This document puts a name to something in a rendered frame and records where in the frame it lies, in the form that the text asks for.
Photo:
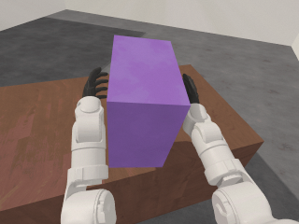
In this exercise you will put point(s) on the pedestal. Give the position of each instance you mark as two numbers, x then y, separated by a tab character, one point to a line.
36	122

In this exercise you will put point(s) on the robot right forearm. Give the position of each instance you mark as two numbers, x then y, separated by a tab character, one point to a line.
221	167

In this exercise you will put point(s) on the carton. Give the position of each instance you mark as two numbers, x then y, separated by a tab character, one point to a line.
147	102

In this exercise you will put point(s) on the robot right upper arm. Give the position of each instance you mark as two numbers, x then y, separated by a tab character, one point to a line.
243	203

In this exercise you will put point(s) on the robot left forearm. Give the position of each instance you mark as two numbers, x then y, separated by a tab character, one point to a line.
88	146

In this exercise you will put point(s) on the left robot hand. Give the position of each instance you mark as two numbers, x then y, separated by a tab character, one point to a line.
90	86

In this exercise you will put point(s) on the robot left upper arm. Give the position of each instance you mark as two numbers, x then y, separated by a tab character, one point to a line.
95	206

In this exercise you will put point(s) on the right robot hand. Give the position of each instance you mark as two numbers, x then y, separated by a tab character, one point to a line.
190	89

